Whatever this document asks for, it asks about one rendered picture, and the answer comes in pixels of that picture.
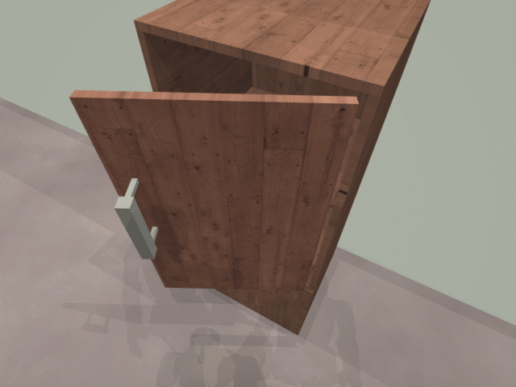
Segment handle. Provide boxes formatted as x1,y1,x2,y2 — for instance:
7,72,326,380
114,178,158,260

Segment cupboard door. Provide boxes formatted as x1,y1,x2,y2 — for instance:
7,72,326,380
69,90,359,291

